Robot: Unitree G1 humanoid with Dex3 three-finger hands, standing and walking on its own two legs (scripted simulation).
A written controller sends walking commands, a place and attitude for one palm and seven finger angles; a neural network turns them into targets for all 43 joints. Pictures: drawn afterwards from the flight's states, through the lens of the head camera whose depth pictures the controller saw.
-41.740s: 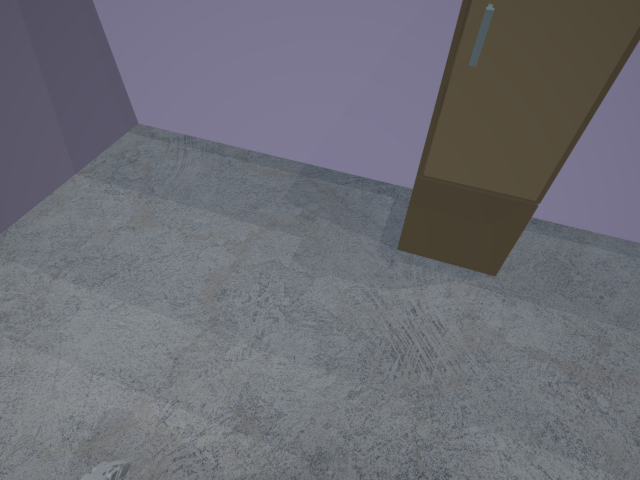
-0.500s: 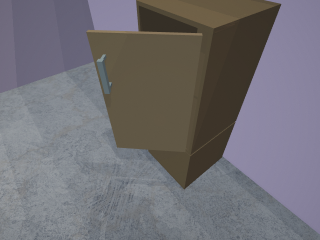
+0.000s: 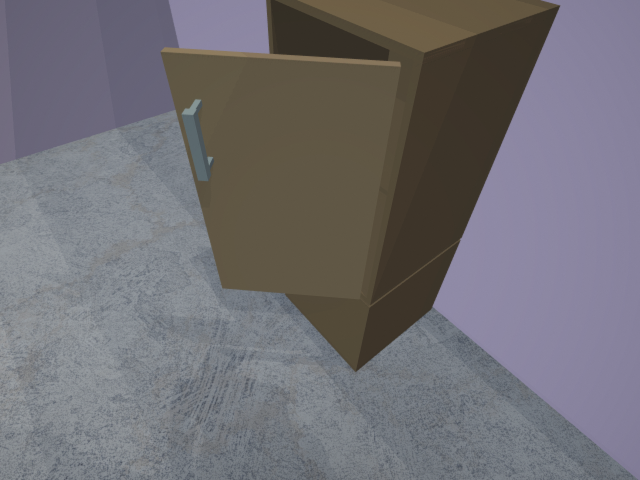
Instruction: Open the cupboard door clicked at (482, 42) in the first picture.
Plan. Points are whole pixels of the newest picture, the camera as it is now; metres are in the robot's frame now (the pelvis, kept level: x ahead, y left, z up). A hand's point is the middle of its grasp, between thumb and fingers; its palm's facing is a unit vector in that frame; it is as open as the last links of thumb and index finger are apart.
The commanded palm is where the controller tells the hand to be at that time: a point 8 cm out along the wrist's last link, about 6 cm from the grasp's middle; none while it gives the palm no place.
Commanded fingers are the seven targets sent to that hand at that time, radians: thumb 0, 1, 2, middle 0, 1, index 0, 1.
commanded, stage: look again from close up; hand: left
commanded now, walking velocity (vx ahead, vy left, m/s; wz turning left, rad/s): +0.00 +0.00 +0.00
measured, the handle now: (200, 141) +0.60 +0.24 +0.11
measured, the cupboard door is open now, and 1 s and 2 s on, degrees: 46 46 46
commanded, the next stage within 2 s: raise the hand with hooked fingers in 0.50 s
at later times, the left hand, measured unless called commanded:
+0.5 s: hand out of the picture +0.01 +0.16 -0.18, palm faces +0.03 -0.99 -0.13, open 7.4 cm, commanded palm none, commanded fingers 0.00 0.90 0.90 -0.20 -0.30 -0.20 -0.30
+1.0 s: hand (211, 391) +0.23 +0.15 -0.01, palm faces -0.08 -1.00 +0.04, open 8.4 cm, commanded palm +0.18 +0.24 -0.02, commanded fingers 0.00 0.41 0.69 -0.23 -0.62 -0.23 -0.62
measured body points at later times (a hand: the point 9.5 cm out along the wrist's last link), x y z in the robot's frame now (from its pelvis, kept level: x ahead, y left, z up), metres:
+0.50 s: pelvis +0.03 +0.02 +0.00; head +0.03 +0.02 +0.45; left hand +0.01 +0.22 -0.16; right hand +0.02 -0.19 -0.16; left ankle +0.01 +0.09 -0.74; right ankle +0.07 -0.08 -0.74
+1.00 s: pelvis +0.03 +0.01 -0.04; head +0.06 +0.03 +0.41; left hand +0.23 +0.21 -0.01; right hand +0.25 -0.24 -0.06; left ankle +0.01 +0.09 -0.74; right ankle +0.07 -0.08 -0.74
